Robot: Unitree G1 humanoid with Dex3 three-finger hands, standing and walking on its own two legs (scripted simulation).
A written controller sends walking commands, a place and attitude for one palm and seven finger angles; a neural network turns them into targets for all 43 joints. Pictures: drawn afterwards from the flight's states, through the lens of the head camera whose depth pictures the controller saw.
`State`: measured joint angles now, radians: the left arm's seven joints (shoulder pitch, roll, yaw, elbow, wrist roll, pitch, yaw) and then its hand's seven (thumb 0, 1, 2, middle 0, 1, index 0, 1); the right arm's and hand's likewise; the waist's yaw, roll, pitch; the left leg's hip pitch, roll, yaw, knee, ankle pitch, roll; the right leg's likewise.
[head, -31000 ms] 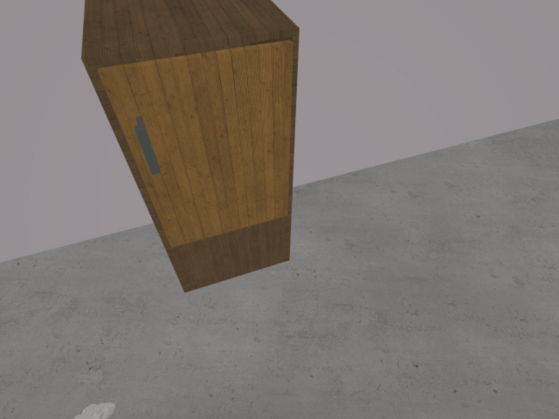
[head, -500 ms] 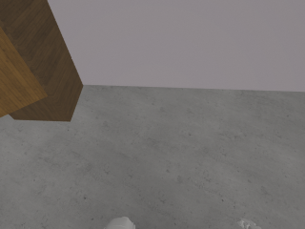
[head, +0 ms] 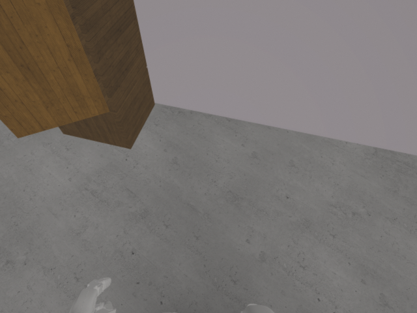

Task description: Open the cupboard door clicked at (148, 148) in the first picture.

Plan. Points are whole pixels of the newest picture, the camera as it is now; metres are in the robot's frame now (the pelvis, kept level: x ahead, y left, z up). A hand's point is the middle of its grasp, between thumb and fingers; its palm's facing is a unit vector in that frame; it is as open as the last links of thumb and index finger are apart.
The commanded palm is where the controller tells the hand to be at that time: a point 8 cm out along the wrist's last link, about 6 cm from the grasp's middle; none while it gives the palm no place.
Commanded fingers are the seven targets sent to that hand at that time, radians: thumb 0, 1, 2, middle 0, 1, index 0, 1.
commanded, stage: turn to face it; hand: left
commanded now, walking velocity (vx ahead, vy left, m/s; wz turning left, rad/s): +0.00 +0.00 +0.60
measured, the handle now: out of the picture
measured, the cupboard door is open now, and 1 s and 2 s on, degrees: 39 39 39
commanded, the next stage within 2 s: take the last steps up to it in 0.52 s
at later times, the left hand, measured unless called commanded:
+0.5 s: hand out of the picture -0.04 +0.18 -0.18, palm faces +0.34 -0.90 -0.26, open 7.3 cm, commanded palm none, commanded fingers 0.00 0.90 0.90 -0.20 -0.30 -0.20 -0.30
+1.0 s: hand out of the picture +0.03 +0.23 -0.16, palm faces +0.40 -0.89 -0.20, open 7.4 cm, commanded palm none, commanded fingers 0.00 0.90 0.90 -0.20 -0.30 -0.20 -0.30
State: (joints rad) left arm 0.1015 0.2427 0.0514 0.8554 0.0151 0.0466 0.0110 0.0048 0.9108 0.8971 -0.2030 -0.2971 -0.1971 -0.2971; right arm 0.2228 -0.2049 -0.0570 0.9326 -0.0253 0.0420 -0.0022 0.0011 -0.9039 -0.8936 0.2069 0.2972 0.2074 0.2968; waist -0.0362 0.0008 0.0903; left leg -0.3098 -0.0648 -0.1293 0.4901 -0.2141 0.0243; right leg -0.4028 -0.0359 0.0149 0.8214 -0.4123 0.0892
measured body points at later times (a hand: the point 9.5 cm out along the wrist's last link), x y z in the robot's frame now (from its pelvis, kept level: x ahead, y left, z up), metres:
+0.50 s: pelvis +0.02 -0.02 -0.01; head +0.06 +0.00 +0.44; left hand -0.06 +0.22 -0.16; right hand +0.22 -0.23 -0.14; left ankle +0.00 +0.09 -0.72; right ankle -0.02 -0.13 -0.74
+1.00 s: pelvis +0.03 +0.02 +0.00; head +0.05 +0.03 +0.45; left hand +0.01 +0.28 -0.14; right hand +0.13 -0.20 -0.15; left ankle +0.00 +0.08 -0.74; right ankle +0.09 -0.10 -0.70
